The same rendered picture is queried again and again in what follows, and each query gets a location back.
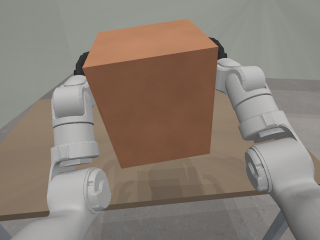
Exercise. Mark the right robot hand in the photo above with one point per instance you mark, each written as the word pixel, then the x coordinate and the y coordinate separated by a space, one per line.
pixel 221 52

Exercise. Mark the robot left upper arm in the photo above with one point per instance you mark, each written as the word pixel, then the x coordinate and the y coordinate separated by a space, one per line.
pixel 75 199

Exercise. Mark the robot right forearm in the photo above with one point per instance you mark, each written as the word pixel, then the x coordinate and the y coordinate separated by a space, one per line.
pixel 259 117

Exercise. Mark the robot right upper arm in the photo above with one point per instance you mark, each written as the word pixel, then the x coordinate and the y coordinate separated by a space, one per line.
pixel 283 169

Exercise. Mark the table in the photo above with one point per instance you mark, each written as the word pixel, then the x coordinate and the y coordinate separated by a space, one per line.
pixel 25 163

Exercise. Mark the left robot hand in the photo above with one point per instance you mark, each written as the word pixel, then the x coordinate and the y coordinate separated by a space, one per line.
pixel 80 63

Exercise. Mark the carton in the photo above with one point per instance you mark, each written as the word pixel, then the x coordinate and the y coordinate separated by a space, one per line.
pixel 154 87

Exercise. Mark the robot left forearm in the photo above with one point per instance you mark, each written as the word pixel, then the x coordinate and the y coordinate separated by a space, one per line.
pixel 73 126

